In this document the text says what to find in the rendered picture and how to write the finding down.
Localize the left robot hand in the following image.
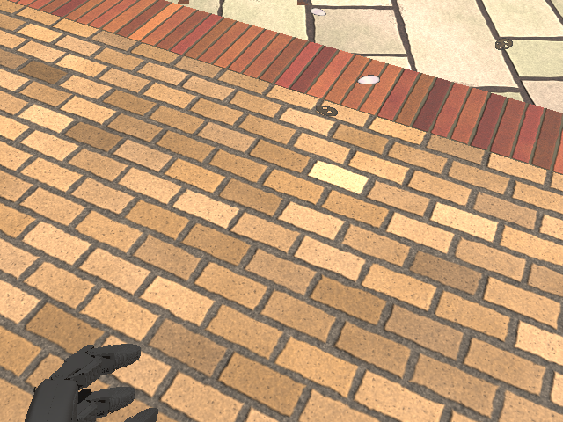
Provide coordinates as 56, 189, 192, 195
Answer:
25, 344, 158, 422

